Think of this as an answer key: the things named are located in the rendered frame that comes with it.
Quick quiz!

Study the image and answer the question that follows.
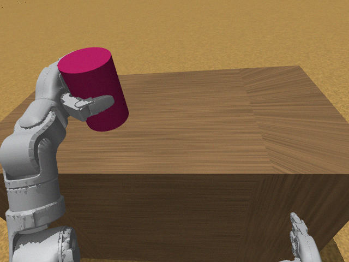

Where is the left robot hand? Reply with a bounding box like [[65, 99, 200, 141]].
[[35, 51, 115, 122]]

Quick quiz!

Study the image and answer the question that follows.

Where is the left robot arm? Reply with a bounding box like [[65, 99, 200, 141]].
[[0, 99, 80, 262]]

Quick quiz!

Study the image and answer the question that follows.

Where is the can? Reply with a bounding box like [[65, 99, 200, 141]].
[[57, 47, 129, 132]]

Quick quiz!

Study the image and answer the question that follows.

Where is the right robot hand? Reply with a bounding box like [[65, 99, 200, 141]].
[[279, 212, 322, 262]]

